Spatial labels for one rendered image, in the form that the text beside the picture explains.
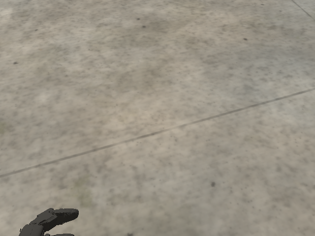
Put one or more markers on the robot left hand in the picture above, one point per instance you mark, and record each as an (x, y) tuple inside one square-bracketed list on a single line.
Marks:
[(49, 219)]

